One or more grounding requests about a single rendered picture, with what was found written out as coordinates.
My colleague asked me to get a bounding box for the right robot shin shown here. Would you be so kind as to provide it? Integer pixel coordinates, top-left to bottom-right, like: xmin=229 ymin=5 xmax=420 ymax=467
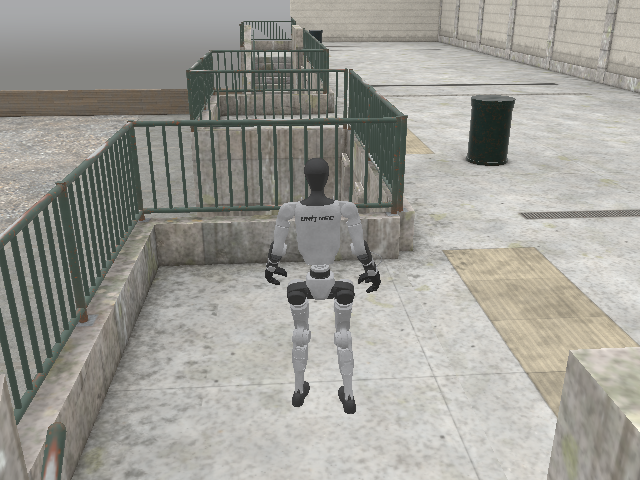
xmin=337 ymin=331 xmax=354 ymax=401

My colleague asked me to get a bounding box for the robot right upper arm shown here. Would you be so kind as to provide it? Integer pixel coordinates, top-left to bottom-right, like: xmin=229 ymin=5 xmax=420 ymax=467
xmin=338 ymin=201 xmax=367 ymax=256

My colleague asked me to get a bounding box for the right robot hand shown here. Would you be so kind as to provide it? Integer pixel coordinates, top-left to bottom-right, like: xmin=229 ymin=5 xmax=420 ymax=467
xmin=358 ymin=271 xmax=381 ymax=293

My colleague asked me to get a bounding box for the robot left upper arm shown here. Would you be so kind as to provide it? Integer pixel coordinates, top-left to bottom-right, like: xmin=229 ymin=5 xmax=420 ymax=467
xmin=271 ymin=202 xmax=297 ymax=256

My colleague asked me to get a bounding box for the left robot forearm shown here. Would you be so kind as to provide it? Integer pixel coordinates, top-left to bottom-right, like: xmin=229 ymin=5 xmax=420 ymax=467
xmin=266 ymin=241 xmax=282 ymax=272

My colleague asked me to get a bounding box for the left robot thigh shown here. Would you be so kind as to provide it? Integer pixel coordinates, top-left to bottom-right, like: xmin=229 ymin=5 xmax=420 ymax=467
xmin=287 ymin=279 xmax=311 ymax=347

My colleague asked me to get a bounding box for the left robot hand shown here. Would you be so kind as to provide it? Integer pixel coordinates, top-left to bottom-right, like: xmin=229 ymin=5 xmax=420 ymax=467
xmin=265 ymin=267 xmax=287 ymax=285

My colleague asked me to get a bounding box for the right robot forearm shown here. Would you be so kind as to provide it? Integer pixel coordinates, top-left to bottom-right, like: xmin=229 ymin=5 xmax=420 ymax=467
xmin=357 ymin=240 xmax=378 ymax=276

